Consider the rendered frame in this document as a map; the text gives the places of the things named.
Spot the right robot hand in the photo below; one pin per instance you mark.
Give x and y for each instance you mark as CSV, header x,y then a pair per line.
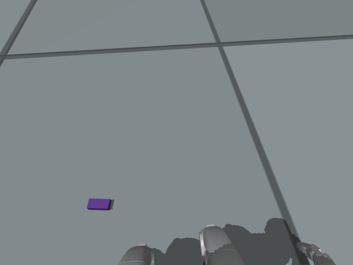
x,y
314,254

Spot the small box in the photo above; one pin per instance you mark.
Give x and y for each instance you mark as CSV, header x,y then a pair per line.
x,y
99,204

